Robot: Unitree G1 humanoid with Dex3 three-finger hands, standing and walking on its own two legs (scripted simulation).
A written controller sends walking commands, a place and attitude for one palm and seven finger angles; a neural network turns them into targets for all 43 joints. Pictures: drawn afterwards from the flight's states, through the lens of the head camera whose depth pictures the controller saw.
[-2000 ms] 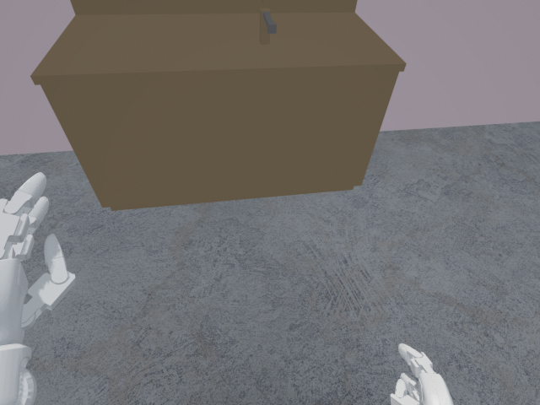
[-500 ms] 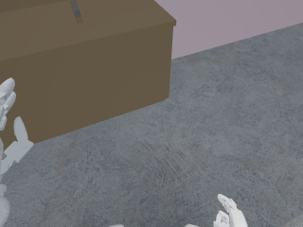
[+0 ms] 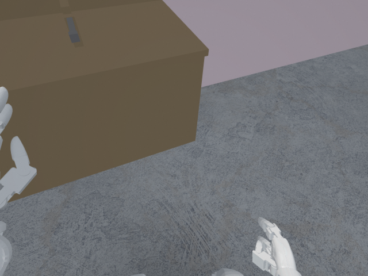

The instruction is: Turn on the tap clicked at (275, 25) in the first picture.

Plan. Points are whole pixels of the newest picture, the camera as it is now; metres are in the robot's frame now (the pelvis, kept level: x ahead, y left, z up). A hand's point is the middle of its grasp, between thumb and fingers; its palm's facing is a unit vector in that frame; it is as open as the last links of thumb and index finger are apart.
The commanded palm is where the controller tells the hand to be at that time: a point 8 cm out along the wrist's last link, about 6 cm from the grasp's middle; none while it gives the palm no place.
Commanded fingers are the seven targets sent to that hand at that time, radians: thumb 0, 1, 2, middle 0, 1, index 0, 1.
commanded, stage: take the last steps up to it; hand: left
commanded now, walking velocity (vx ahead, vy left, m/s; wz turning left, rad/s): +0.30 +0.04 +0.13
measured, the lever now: (74, 36) +0.81 +0.42 +0.09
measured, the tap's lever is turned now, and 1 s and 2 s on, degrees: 0 0 0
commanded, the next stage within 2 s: come to a stop and stand still in 1.74 s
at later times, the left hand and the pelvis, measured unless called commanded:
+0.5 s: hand (75, 118) +0.33 +0.21 +0.19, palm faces +0.47 -0.79 -0.40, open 7.4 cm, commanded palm +0.28 +0.26 +0.19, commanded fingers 0.00 0.90 0.90 -0.20 -0.30 -0.20 -0.30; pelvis +0.13 -0.03 +0.00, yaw +2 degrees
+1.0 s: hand (102, 86) +0.43 +0.19 +0.19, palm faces +0.52 -0.76 -0.40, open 7.4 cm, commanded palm +0.36 +0.23 +0.19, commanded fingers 0.00 0.90 0.90 -0.20 -0.30 -0.20 -0.30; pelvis +0.24 -0.06 +0.01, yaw +6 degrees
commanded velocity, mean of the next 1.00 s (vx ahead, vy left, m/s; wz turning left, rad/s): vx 0.30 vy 0.07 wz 0.07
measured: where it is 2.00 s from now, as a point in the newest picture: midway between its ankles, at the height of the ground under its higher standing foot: (191, 229)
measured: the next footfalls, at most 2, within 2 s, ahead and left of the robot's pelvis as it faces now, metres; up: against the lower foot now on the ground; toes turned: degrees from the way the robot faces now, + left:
right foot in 0.12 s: +0.12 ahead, -0.14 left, +0.00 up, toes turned -9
left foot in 0.48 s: +0.23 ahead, +0.09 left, +0.00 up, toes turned +14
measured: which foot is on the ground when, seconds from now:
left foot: down 0.00-0.14, up 0.16-0.46, down 0.48-0.80, up 0.82-1.00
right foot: up 0.00-0.10, down 0.12-0.50, up 0.52-0.78, down 0.80-1.00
